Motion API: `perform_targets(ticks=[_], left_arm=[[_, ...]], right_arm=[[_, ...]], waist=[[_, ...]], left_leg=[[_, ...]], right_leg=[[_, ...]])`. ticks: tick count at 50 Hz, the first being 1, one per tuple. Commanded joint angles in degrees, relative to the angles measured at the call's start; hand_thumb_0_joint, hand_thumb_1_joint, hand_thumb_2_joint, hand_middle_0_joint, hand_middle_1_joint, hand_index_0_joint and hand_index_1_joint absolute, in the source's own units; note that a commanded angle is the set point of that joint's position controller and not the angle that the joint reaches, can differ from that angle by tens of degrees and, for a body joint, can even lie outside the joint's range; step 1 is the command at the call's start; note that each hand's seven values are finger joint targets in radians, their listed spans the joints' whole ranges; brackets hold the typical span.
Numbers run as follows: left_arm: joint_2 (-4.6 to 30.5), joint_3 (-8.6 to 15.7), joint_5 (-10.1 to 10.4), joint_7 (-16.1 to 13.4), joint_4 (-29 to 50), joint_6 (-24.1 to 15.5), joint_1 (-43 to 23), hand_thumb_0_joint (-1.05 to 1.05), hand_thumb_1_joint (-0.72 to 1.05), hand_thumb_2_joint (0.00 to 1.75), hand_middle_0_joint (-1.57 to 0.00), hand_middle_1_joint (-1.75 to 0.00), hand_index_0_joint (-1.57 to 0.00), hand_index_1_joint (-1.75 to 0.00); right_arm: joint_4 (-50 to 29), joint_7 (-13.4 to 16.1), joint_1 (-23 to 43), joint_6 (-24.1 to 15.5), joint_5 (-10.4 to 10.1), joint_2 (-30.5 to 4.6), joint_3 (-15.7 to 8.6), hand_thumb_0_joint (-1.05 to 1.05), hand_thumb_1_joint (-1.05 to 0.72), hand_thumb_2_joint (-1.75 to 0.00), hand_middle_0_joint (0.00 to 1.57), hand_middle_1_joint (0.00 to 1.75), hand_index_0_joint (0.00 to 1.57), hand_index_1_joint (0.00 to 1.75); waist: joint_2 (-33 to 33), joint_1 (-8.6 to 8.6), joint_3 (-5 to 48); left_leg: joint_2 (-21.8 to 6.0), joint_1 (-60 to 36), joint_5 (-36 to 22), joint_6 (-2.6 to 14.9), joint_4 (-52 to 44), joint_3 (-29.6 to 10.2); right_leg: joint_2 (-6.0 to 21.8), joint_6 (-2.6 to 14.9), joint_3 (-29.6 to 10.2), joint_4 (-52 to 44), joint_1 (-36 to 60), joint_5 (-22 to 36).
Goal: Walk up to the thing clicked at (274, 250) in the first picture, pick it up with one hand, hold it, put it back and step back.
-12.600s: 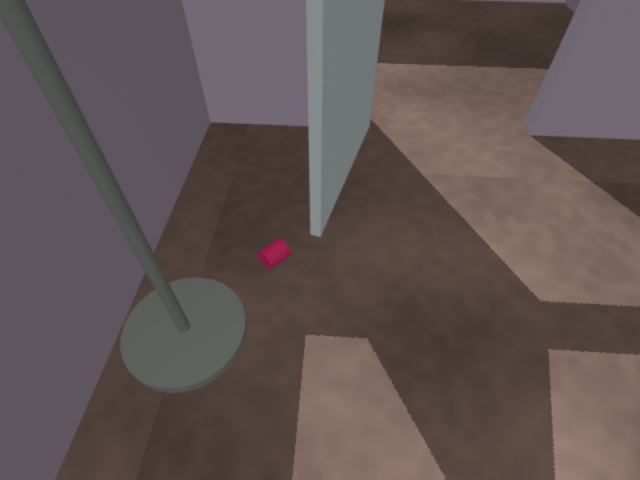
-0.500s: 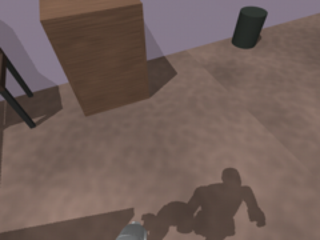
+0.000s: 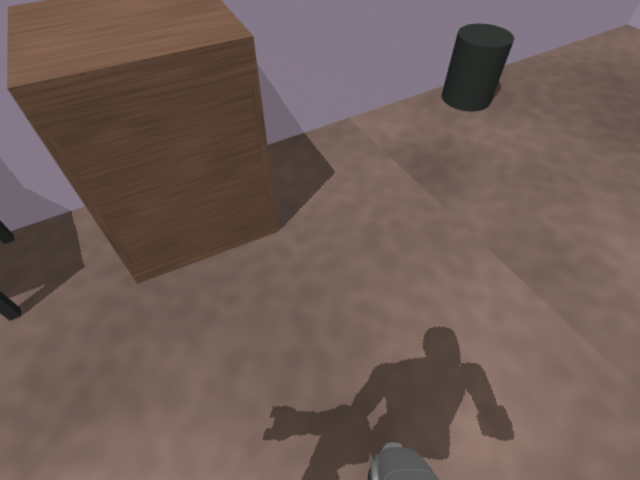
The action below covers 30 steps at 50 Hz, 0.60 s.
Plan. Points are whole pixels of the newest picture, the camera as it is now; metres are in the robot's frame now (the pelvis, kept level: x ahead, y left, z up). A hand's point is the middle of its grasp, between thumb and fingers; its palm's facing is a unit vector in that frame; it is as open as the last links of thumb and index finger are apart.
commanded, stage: walk up
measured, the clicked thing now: out of the picture -1.02 +0.75 -0.73
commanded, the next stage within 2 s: none
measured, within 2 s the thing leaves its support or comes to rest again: neither
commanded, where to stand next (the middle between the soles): +0.33 +0.01 m, yaw +1 degrees
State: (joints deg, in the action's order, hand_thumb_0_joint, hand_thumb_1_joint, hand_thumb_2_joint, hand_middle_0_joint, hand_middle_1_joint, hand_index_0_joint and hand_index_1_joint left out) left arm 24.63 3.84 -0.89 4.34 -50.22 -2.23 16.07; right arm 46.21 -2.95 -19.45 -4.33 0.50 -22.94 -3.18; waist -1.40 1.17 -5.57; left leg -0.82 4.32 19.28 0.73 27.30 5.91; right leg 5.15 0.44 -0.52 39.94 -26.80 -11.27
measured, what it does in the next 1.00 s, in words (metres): walks ahead: right foot, then left foot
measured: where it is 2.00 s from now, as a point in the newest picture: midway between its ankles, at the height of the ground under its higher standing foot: (317, 461)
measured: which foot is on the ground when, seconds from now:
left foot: down 0.00-0.10, up 0.12-0.48, down 0.50-1.00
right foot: up 0.00-0.04, down 0.06-0.54, up 0.56-0.90, down 0.92-1.00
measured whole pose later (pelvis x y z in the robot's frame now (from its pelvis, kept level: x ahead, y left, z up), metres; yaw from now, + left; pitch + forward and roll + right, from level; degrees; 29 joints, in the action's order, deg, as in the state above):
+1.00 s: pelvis +0.25 +0.01 -0.02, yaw +0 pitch -4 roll +0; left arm 21.0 1.3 -0.6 0.4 -53.0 -1.2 10.8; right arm 49.2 0.2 -11.8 -0.3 -1.1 -22.1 -1.2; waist 2.2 0.9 -8.8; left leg -2.7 16.9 24.6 1.2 43.0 3.1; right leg 0.1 0.5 1.1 37.9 -19.6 -15.0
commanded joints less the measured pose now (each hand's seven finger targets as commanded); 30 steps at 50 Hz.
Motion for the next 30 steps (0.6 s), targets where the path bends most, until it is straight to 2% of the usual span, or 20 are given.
perform_targets(ticks=[1,2,3,4,5,6,7,8,10,12,14,18,22,24,25,26,27,28,29,30], left_arm=[[8.38,3.0,0.08,-0.55,3.67,-2.18,1.56,0.0,0.9,0.9,-0.2,-0.3,-0.2,-0.3],[9.1,3.4,-0.07,-0.83,2.79,-2.52,3.9,0.0,0.9,0.9,-0.2,-0.3,-0.2,-0.3],[11.49,4.45,-0.11,-1.44,1.61,-3.06,8.85,0.0,0.9,0.9,-0.2,-0.3,-0.2,-0.3],[15.07,5.73,-0.46,-2.28,1.26,-3.7,13.4,0.0,0.9,0.9,-0.2,-0.3,-0.2,-0.3],[18.34,6.0,-0.09,-2.73,3.08,-4.18,12.66,0.0,0.9,0.9,-0.2,-0.3,-0.2,-0.3],[19.73,5.86,0.54,-2.67,3.25,-3.87,10.39,0.0,0.9,0.9,-0.2,-0.3,-0.2,-0.3],[18.27,5.59,1.02,-2.84,4.22,-3.58,8.41,0.0,0.9,0.9,-0.2,-0.3,-0.2,-0.3],[16.12,5.02,1.36,-3.08,4.25,-3.5,7.78,0.0,0.9,0.9,-0.2,-0.3,-0.2,-0.3],[13.34,4.0,1.42,-3.37,4.97,-3.68,3.79,0.0,0.9,0.9,-0.2,-0.3,-0.2,-0.3],[12.52,3.72,0.9,-3.32,5.53,-3.91,3.0,0.0,0.9,0.9,-0.2,-0.3,-0.2,-0.3],[12.43,3.5,0.52,-3.22,6.56,-3.98,3.05,0.0,0.9,0.9,-0.2,-0.3,-0.2,-0.3],[13.66,4.13,0.05,-2.76,7.4,-3.71,4.21,0.0,0.9,0.9,-0.2,-0.3,-0.2,-0.3],[14.33,3.77,0.19,-2.6,7.82,-3.25,3.93,0.0,0.9,0.9,-0.2,-0.3,-0.2,-0.3],[13.47,2.94,0.25,-2.9,8.38,-2.74,1.44,0.0,0.9,0.9,-0.2,-0.3,-0.2,-0.3],[11.19,1.93,0.16,-3.09,8.39,-2.46,2.1,0.0,0.9,0.9,-0.2,-0.3,-0.2,-0.3],[8.0,0.9,0.53,-3.1,8.34,-2.2,4.4,0.0,0.9,0.9,-0.2,-0.3,-0.2,-0.3],[4.22,-0.05,1.17,-3.04,8.36,-1.89,7.61,0.0,0.9,0.9,-0.2,-0.3,-0.2,-0.3],[10.9,1.73,0.61,-4.15,6.1,-1.04,6.76,0.0,0.9,0.9,-0.2,-0.3,-0.2,-0.3],[12.31,1.77,0.55,-4.5,5.73,-0.89,6.21,0.0,0.9,0.9,-0.2,-0.3,-0.2,-0.3],[12.11,1.56,0.65,-4.53,5.54,-1.06,4.76,0.0,0.9,0.9,-0.2,-0.3,-0.2,-0.3]], right_arm=[[-5.54,1.09,2.39,-0.62,-0.41,-14.76,-4.48,0.0,-0.9,-0.9,0.2,0.3,0.2,0.3],[-5.9,1.09,2.5,-0.34,-0.45,-14.01,-4.09,0.0,-0.9,-0.9,0.2,0.3,0.2,0.3],[-6.03,1.08,1.05,-0.24,-0.33,-11.76,-3.25,0.0,-0.9,-0.9,0.2,0.3,0.2,0.3],[-6.33,1.17,-2.52,-0.32,-0.57,-8.31,-2.03,0.0,-0.9,-0.9,0.2,0.3,0.2,0.3],[-6.34,1.07,-5.03,0.12,-0.55,-6.72,-1.27,0.0,-0.9,-0.9,0.2,0.3,0.2,0.3],[-5.07,1.79,-2.51,0.85,-0.14,-13.02,-2.85,0.0,-0.9,-0.9,0.2,0.3,0.2,0.3],[-4.27,2.05,-1.37,0.78,-0.07,-14.33,-3.28,0.0,-0.9,-0.9,0.2,0.3,0.2,0.3],[-3.19,1.98,0.08,0.69,-0.75,-13.82,-3.25,0.0,-0.9,-0.9,0.2,0.3,0.2,0.3],[-1.52,1.34,-3.39,1.28,-1.28,-11.7,-2.83,0.0,-0.9,-0.9,0.2,0.3,0.2,0.3],[-0.97,0.57,-4.55,1.65,-0.6,-10.85,-2.94,0.0,-0.9,-0.9,0.2,0.3,0.2,0.3],[-1.27,0.0,-3.28,2.04,-0.3,-10.55,-3.27,0.0,-0.9,-0.9,0.2,0.3,0.2,0.3],[-2.77,-0.69,2.02,1.4,0.66,-10.36,-3.51,0.0,-0.9,-0.9,0.2,0.3,0.2,0.3],[-2.61,-0.56,3.35,0.16,0.85,-10.14,-3.77,0.0,-0.9,-0.9,0.2,0.3,0.2,0.3],[-0.74,0.13,-1.07,-0.33,1.03,-10.47,-3.98,0.0,-0.9,-0.9,0.2,0.3,0.2,0.3],[0.73,0.81,-4.8,-0.64,1.12,-11.65,-4.43,0.0,-0.9,-0.9,0.2,0.3,0.2,0.3],[1.29,1.37,-8.02,-1.01,1.41,-14.65,-5.32,0.0,-0.9,-0.9,0.2,0.3,0.2,0.3],[-0.43,1.66,-7.59,-1.39,1.61,-18.71,-5.83,0.0,-0.9,-0.9,0.2,0.3,0.2,0.3],[-0.7,1.54,-6.48,-1.04,0.05,-20.16,-6.31,0.0,-0.9,-0.9,0.2,0.3,0.2,0.3],[-0.86,1.75,-4.73,-0.81,-0.32,-19.01,-6.14,0.0,-0.9,-0.9,0.2,0.3,0.2,0.3],[-1.52,2.0,-3.82,-0.77,-0.41,-16.95,-5.26,0.0,-0.9,-0.9,0.2,0.3,0.2,0.3]], waist=[[7.47,-2.05,1.92],[5.1,-3.39,3.24],[-1.14,-5.94,6.99],[-12.73,-7.38,10.45],[-16.59,-5.7,9.45],[-11.85,-6.24,6.58],[-9.18,-5.43,4.41],[-5.57,-5.16,2.12],[-6.55,-1.91,1.49],[-7.07,-1.41,1.85],[-7.03,-1.73,0.97],[-7.66,-3.5,0.18],[-6.27,-3.29,1.24],[-3.17,0.35,3.29],[1.0,2.07,5.21],[11.91,3.4,7.13],[20.96,1.48,6.68],[13.98,2.02,4.96],[12.12,0.93,2.59],[9.26,0.75,1.72]], left_leg=[[-12.73,11.61,-7.83,9.99,-4.83,-8.63],[-11.46,12.94,-8.83,8.86,0.05,-7.68],[-8.6,14.48,-12.62,7.18,11.59,-5.72],[-3.32,19.92,-7.27,4.72,27.69,-1.99],[2.89,30.36,11.05,2.05,37.2,-3.81],[1.04,31.53,12.6,1.79,41.24,-7.15],[-0.93,32.59,11.08,1.75,41.99,-9.44],[-1.52,31.01,7.68,1.66,41.7,-12.24],[-2.86,26.76,3.21,1.5,36.77,-11.08],[-2.23,23.37,-0.34,0.82,34.08,-8.88],[-2.26,23.59,-2.55,-0.17,27.9,-7.27],[-4.43,23.25,-3.52,-1.31,15.5,-5.59],[-3.53,16.58,-6.31,-0.46,7.83,-4.32],[-2.01,6.3,-8.56,0.72,4.25,-3.19],[-0.89,0.07,-6.61,1.51,3.88,-3.6],[-6.85,-3.61,1.28,3.82,-3.75,-12.94],[-19.51,-7.14,1.86,8.01,-10.21,-35.92],[-23.41,-2.51,1.43,12.95,-11.09,-40.62],[-24.01,-0.09,-3.41,15.62,-10.54,-39.47],[-20.64,2.25,-14.59,13.79,-9.34,-31.07]], right_leg=[[-2.41,1.13,3.61,-6.23,13.22,3.56],[-3.47,1.46,4.35,-8.33,18.47,3.44],[-3.91,2.44,2.58,-10.01,26.15,0.07],[3.74,4.89,-10.11,-16.91,31.54,-9.81],[17.4,9.33,-33.8,-24.37,33.72,-13.75],[20.08,14.6,-39.98,-25.51,28.96,-14.98],[19.43,16.23,-37.3,-25.37,26.13,-12.38],[16.25,13.95,-28.88,-24.93,22.31,-4.4],[10.36,10.67,-15.48,-24.16,17.95,0.52],[7.88,11.35,-9.36,-24.09,14.1,3.64],[6.62,11.14,-6.67,-25.41,13.3,-1.42],[8.31,12.53,-6.36,-26.0,13.34,-11.23],[9.72,11.82,-6.49,-21.32,11.89,-8.35],[8.86,9.86,-4.25,-14.01,6.79,-2.89],[6.58,8.1,-2.46,-6.16,3.93,0.08],[1.5,5.86,2.48,7.92,0.64,-0.09],[-7.25,1.82,3.02,18.67,-9.9,-17.64],[-4.9,2.61,-1.49,23.55,-8.89,-21.39],[-3.67,2.84,-2.62,26.66,-9.35,-20.76],[-3.33,2.76,-4.7,26.13,-7.68,-18.89]])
